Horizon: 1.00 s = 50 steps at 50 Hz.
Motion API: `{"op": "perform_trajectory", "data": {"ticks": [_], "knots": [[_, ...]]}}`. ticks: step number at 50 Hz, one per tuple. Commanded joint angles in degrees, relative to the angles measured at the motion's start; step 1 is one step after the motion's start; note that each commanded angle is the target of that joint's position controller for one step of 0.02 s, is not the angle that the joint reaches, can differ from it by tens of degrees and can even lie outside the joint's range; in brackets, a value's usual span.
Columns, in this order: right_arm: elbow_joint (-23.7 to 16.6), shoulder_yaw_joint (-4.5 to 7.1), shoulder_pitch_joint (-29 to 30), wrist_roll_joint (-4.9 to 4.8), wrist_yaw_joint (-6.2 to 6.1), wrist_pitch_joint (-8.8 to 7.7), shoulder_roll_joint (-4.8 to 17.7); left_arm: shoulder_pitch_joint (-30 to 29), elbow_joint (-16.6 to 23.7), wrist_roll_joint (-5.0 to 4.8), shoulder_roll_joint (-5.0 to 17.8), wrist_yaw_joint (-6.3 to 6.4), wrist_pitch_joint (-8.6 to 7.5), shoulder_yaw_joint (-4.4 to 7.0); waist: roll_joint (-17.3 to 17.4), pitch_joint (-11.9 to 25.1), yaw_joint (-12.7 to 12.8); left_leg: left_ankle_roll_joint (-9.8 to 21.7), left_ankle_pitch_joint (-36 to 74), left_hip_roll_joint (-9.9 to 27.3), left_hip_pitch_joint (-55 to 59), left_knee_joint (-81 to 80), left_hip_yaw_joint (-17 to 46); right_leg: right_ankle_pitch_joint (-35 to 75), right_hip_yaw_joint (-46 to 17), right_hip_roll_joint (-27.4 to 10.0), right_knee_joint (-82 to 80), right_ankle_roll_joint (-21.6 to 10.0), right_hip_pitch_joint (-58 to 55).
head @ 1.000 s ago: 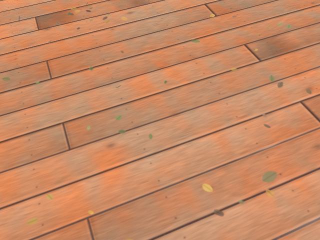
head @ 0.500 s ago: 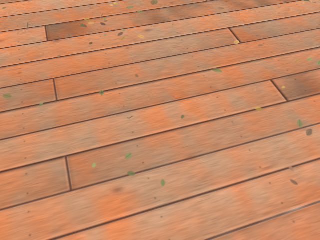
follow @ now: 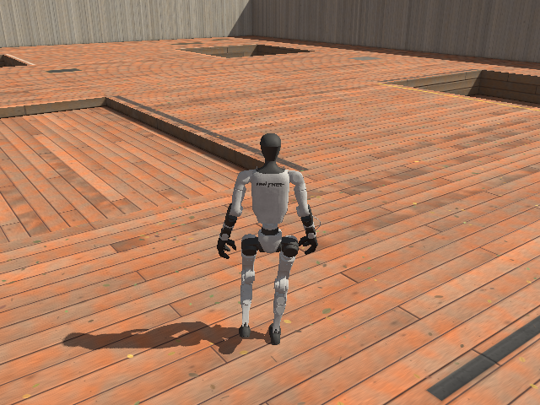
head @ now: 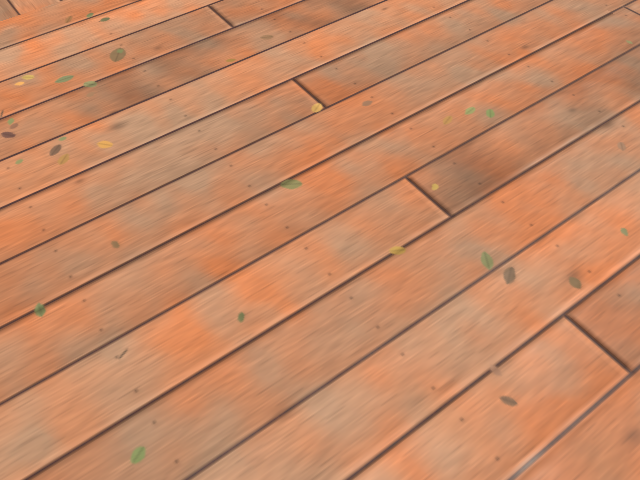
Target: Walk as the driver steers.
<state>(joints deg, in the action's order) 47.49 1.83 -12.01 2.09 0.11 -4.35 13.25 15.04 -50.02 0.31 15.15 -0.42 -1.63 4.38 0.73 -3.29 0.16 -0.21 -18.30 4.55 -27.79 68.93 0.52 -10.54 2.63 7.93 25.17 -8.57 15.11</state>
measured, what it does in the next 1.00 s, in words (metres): walks ahead, turning right: left foot, then right foot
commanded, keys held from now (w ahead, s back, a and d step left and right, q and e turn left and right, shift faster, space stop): w+e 0.46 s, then w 0.36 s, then w+q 0.04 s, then e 0.14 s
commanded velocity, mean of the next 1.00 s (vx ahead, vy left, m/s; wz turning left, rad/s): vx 0.48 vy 0.00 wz -0.40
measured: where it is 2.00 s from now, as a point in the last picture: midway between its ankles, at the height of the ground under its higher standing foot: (385, 421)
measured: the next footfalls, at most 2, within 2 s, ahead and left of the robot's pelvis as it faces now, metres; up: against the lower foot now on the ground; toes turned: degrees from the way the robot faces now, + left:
left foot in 0.36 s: +0.40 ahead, +0.11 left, +0.00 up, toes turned -15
right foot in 0.86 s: +0.54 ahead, -0.18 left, +0.00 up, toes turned -26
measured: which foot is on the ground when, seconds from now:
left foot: up 0.00-0.34, down 0.36-0.86, up 0.88-1.00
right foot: down 0.00-0.36, up 0.38-0.84, down 0.86-1.00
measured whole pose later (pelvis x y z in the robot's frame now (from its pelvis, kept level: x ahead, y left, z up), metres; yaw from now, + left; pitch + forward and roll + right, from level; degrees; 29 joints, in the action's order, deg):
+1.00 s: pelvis +0.49 -0.09 +0.00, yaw -24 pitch +1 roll +1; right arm 51.0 2.0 -19.0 1.1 0.2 -2.7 13.9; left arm 10.7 -46.4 0.8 13.4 -0.6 -3.5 1.4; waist 0.9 -3.0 -1.7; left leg 1.2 -23.6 2.2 -21.1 61.8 -2.2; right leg -10.0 3.0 1.9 26.6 -4.3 17.6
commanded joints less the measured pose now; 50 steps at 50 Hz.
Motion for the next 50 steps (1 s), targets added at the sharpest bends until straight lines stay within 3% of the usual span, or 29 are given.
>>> {"op": "perform_trajectory", "data": {"ticks": [1,7,12,15,17,18,19,20,21,22,23,25,29,33,36,39,41,42,43,44,45,46,47,48,50], "knots": [[-2.6,0.96,-4.3,0.9,0.39,1.88,4.4,2.4,2.6,-0.51,7.0,0.12,-2.08,1.38,0.0,3.4,-2.0,-1.7,2.3,1.6,-5.2,-5.3,0.4,19.8,-17.3,-15.3,-12.6,-8.9,-4.6],[-7.6,0.62,9.5,0.36,0.83,2.32,4.7,9.2,2.0,-0.5,8.0,0.1,-1.87,1.64,-3.5,1.2,3.0,-3.3,15.5,0.4,-11.5,-21.6,-0.2,17.8,-18.5,-13.1,-12.6,-5.0,-8.6],[-10.8,-0.04,17.4,-0.21,1.25,1.47,5.1,13.4,1.9,0.34,8.6,0.71,-1.6,1.64,-4.5,1.0,5.9,-2.3,16.6,-2.4,-12.0,-30.5,-0.1,23.9,-21.6,-14.2,-8.3,-4.7,-15.3],[-11.4,0.11,15.6,-0.6,1.18,0.62,6.6,11.3,2.9,0.74,9.9,1.33,-1.61,1.9,-5.6,1.2,3.8,-0.5,13.4,-4.0,-4.3,-36.4,0.9,27.0,-24.1,-15.2,-5.0,-3.0,-15.0],[-8.3,1.14,4.8,-0.78,0.34,-0.09,9.0,7.5,4.0,0.7,11.2,1.0,-1.96,2.11,-5.1,5.2,-1.3,1.5,9.7,-6.9,12.1,-40.5,-0.2,34.8,-23.5,-13.0,3.6,-0.5,-10.6],[-6.6,1.96,-3.2,-0.23,-0.42,-0.9,11.1,6.6,4.2,0.13,10.4,0.39,-2.44,1.86,-1.7,9.9,-5.5,3.4,10.5,-3.6,24.4,-43.3,2.3,31.6,-20.6,-9.2,15.0,1.0,-6.0],[-6.5,2.91,-12.8,1.09,-1.54,-1.08,15.6,7.7,6.1,-0.41,5.4,0.09,-2.96,0.43,5.1,19.5,-8.2,6.2,-2.3,11.4,37.8,-44.6,17.2,11.7,-15.5,-5.8,31.4,2.1,1.3],[-6.8,3.85,-9.6,1.39,-1.46,-0.19,19.1,14.9,7.5,-1.71,2.9,0.15,-2.55,-0.02,19.1,22.6,-2.3,12.7,-5.7,22.3,45.2,-52.7,43.8,-22.8,-10.0,1.7,43.4,3.5,17.8],[-7.6,3.13,-5.6,0.45,-1.11,0.48,13.1,12.8,5.2,0.43,7.7,0.75,-1.42,0.39,7.3,14.4,-1.5,12.2,-12.6,20.0,37.7,-53.1,41.5,-17.6,-10.1,-4.5,47.9,3.0,22.5],[-8.0,2.01,-2.4,-0.09,-0.9,0.53,8.5,8.4,5.4,0.87,7.8,0.13,-1.13,0.58,1.6,7.8,-1.5,10.9,-9.4,16.9,30.1,-53.9,31.3,-11.8,-9.4,-6.4,46.4,3.3,21.6],[-7.6,1.5,-1.0,0.04,-0.68,0.44,6.8,6.6,5.9,0.89,6.6,-0.35,-0.92,0.38,0.6,4.8,-0.7,9.7,-1.2,14.2,25.3,-55.3,23.6,-9.1,-8.6,-8.0,44.4,3.9,20.3],[-5.7,1.17,-2.7,-0.33,-0.56,-0.42,6.1,6.2,6.0,1.98,5.1,-1.41,0.12,0.06,4.7,3.1,0.2,8.6,9.4,10.1,20.4,-56.9,14.1,-7.7,-8.0,-9.4,41.8,4.8,17.6],[-2.9,1.5,-6.1,-1.05,0.51,-2.45,7.0,2.7,7.4,2.04,3.5,-2.24,0.75,-0.62,5.0,2.8,0.7,10.5,19.8,9.7,20.5,-59.3,7.5,-3.9,-8.5,-9.0,38.0,5.7,20.5],[-0.8,1.54,-7.9,-1.13,0.82,-2.19,7.1,-6.2,10.1,2.01,2.4,-2.83,0.25,-1.76,4.4,0.7,-0.4,10.1,21.7,7.5,20.6,-61.2,0.9,3.8,-5.6,-9.8,25.1,6.9,21.8],[0.9,1.81,-10.4,-1.39,0.82,-1.82,8.4,-12.5,11.8,1.85,1.4,-3.3,-0.23,-2.86,4.7,0.3,-2.0,9.4,23.7,7.0,20.2,-60.9,-1.8,6.5,-0.9,-10.2,15.0,6.7,16.4],[2.9,2.15,-13.5,-1.32,0.67,-1.13,9.8,-14.9,12.7,1.84,2.5,-2.83,-0.55,-2.91,5.0,-0.3,-2.5,9.1,26.9,9.3,24.4,-58.7,-1.0,3.2,1.0,-9.9,10.0,5.0,14.0],[3.9,2.32,-13.8,-1.3,0.46,-0.42,10.7,-12.5,11.9,2.16,3.2,-2.23,-1.0,-2.61,5.0,0.8,-1.0,8.6,36.2,9.9,26.9,-53.2,-1.6,-0.7,2.2,-8.0,6.6,3.2,9.1],[4.5,2.13,-14.0,-1.63,0.4,-0.05,10.4,-6.8,10.0,2.58,3.6,-1.79,-1.59,-2.18,3.4,3.5,1.8,7.7,42.3,8.3,25.9,-45.2,-2.9,0.5,2.5,-6.5,2.4,2.2,0.7],[4.4,1.55,-14.4,-1.76,0.41,0.02,8.9,2.6,6.7,3.41,5.9,-1.11,-2.29,-1.16,0.8,9.4,5.4,6.6,38.8,5.5,20.4,-33.9,-4.4,0.4,0.2,-7.9,1.6,0.7,-12.7],[1.1,0.43,-13.9,-2.44,0.52,-0.19,5.3,12.1,5.3,4.51,11.2,-0.13,-2.64,0.13,-7.9,18.0,8.4,4.0,18.3,1.0,7.4,-14.9,-8.0,-1.8,-18.1,-23.9,-0.2,-3.3,-27.7],[0.8,0.63,-17.9,-2.42,0.3,0.0,4.2,12.6,4.8,2.56,15.1,0.41,-1.97,1.11,-15.8,20.9,5.8,2.6,-14.0,-7.3,-5.2,-1.0,-5.4,12.9,-38.4,-34.0,-6.4,-9.5,-31.7],[1.2,1.84,-13.7,-1.3,-0.24,0.74,8.3,9.4,4.5,0.25,12.2,0.44,-1.77,0.72,-7.9,15.0,4.9,2.8,-11.4,-3.8,-8.2,2.4,0.0,24.1,-31.5,-30.4,-4.7,-9.4,-27.3],[0.5,1.4,-11.3,-1.38,-0.12,0.55,6.6,5.2,4.6,-0.02,8.5,0.35,-2.14,-0.35,-6.5,9.1,2.6,2.6,-7.8,-2.1,-8.3,1.0,-0.1,35.0,-23.3,-27.5,-4.5,-8.5,-20.9],[0.8,1.16,-10.6,-1.22,-0.14,0.66,5.5,2.2,4.7,-0.05,5.5,0.09,-2.34,-1.13,-4.6,6.5,0.7,2.2,-5.5,-0.5,-6.3,-2.7,-0.2,39.5,-18.0,-24.0,-5.5,-6.5,-16.1],[1.3,1.2,-11.4,-0.27,-0.09,2.1,5.0,-1.3,4.9,-0.29,3.9,0.19,-2.43,-1.59,-5.6,5.2,-2.3,0.5,-3.2,-0.1,-1.0,-6.8,-0.6,43.5,-13.0,-19.9,-7.3,-4.5,-9.4]]}}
